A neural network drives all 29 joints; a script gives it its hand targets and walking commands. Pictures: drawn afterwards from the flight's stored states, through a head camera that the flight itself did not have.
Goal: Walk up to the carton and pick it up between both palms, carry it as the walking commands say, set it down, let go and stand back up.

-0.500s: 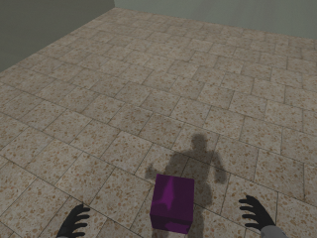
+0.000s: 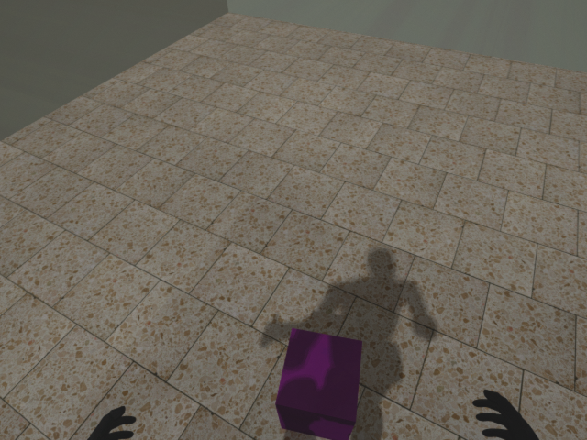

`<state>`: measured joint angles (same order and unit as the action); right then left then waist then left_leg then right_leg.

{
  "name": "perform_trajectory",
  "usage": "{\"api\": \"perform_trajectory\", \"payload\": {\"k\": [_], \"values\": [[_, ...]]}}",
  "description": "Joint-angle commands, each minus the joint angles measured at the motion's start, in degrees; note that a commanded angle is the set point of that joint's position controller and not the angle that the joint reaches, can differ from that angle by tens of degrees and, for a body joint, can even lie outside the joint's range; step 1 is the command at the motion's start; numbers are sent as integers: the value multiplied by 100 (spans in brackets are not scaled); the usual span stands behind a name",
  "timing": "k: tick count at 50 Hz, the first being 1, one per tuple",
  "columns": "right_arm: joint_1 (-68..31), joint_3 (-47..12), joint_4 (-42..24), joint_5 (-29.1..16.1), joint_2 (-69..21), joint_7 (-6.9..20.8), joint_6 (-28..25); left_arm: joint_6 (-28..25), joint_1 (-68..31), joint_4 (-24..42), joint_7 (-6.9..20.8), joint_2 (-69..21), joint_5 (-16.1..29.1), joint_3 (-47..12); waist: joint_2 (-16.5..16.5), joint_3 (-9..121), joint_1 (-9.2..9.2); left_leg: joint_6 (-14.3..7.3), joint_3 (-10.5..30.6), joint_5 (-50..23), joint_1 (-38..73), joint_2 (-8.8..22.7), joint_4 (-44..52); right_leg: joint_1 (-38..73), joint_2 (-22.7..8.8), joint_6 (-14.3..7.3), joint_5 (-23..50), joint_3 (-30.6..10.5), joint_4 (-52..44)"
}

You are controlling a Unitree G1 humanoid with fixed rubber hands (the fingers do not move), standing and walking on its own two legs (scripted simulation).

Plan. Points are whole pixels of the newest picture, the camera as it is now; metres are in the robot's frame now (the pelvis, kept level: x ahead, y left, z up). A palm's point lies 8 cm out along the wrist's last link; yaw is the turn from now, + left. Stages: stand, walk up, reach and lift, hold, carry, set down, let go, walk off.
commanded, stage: stand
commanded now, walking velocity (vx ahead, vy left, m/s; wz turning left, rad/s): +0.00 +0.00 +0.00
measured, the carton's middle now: (319, 386) +0.37 -0.04 -0.64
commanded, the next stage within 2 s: none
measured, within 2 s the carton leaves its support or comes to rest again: neither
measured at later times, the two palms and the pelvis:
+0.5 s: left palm out of the picture +0.08 +0.30 -0.09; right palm out of the picture +0.08 -0.30 -0.10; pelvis -0.02 +0.00 +0.01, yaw +0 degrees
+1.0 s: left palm out of the picture +0.06 +0.31 -0.09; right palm out of the picture +0.07 -0.31 -0.10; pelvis -0.03 +0.00 +0.01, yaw +0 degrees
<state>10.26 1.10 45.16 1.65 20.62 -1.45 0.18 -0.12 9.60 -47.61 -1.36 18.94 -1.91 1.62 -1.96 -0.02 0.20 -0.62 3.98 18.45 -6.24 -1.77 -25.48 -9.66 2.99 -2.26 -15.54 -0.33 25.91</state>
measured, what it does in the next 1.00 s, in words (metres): stands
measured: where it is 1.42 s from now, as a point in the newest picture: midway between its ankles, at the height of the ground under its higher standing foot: outside the picture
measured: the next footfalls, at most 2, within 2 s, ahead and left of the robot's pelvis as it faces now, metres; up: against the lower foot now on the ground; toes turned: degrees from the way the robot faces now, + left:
none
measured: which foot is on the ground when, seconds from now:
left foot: down 0.00-1.00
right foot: down 0.00-1.00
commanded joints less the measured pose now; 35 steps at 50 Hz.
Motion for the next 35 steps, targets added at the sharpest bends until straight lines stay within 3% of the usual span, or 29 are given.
{"api": "perform_trajectory", "payload": {"k": [1, 35], "values": [[-130, 174, -231, -10, 831, -33, -87, -73, -166, 183, -24, 976, 14, 222, 186, 309, 2, 50, 420, -2018, -118, 603, 227, 417, -823, 89, 2193, -745, -315], [-249, 56, 703, -48, 1070, -10, -175, -105, -470, -808, 61, 1203, 91, 126, 166, -28, 31, -45, 539, -1241, -165, 731, 858, 464, -880, 53, 1202, -867, -870]]}}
